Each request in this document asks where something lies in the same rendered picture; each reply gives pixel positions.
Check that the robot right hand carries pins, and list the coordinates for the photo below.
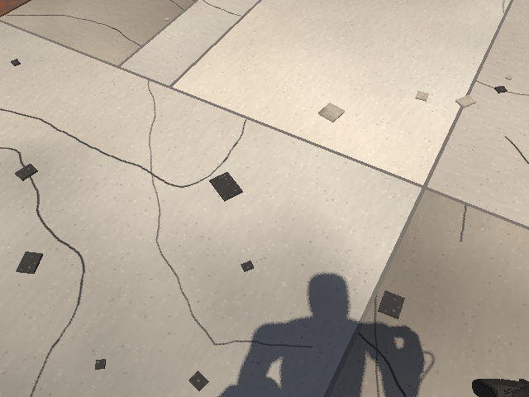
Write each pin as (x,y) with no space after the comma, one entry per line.
(500,388)

